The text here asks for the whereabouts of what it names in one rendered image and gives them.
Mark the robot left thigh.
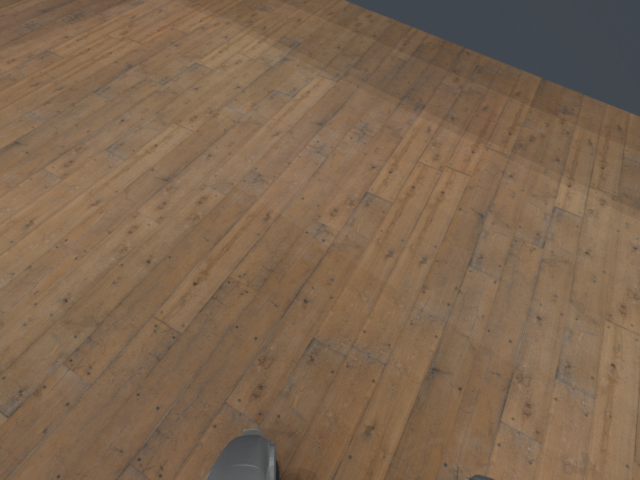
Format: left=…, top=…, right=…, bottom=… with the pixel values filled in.
left=206, top=435, right=276, bottom=480

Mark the left robot shin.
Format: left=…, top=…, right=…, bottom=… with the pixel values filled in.
left=242, top=429, right=264, bottom=437

